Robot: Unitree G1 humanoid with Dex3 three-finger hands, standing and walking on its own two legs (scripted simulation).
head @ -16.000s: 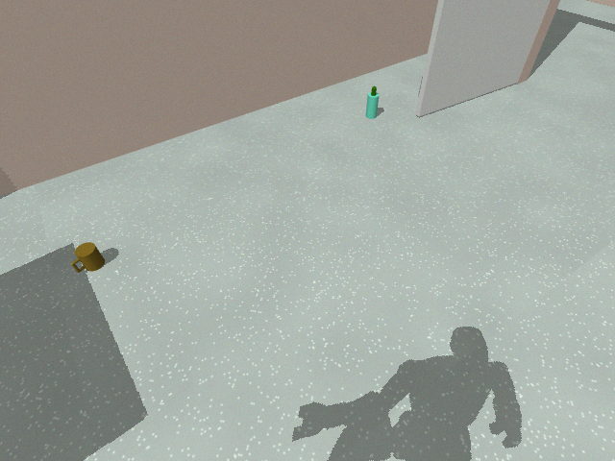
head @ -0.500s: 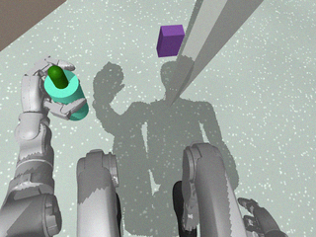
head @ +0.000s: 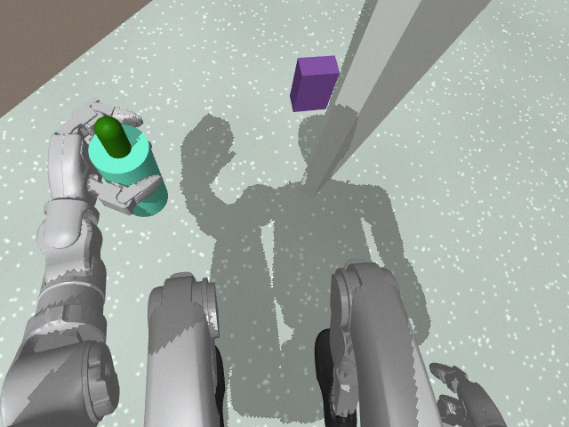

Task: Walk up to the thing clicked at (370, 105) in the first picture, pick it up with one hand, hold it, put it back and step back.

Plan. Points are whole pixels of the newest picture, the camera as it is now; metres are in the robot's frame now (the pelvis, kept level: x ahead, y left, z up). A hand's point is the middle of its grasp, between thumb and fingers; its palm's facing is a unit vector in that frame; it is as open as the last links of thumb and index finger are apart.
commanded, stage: lift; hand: left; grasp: from the side
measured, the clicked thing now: (129, 166) +0.46 +0.21 -0.04
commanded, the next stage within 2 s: none
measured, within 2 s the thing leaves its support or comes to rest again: neither
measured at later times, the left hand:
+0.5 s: hand (111, 157) +0.44 +0.21 +0.03, palm faces +0.00 -1.00 -0.04, open 9.9 cm
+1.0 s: hand (13, 76) +0.41 +0.20 +0.21, palm faces +0.03 -1.00 -0.04, open 9.9 cm
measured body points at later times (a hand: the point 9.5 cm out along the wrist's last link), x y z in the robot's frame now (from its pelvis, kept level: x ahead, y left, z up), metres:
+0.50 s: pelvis +0.00 +0.00 +0.04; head +0.19 +0.03 +0.45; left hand +0.44 +0.26 +0.04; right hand +0.13 -0.27 -0.09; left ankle +0.09 +0.13 -0.34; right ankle +0.10 -0.13 -0.34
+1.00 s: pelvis +0.03 +0.00 +0.18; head +0.18 +0.02 +0.60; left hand +0.40 +0.25 +0.21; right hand +0.21 -0.25 +0.06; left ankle +0.09 +0.13 -0.34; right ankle +0.10 -0.13 -0.34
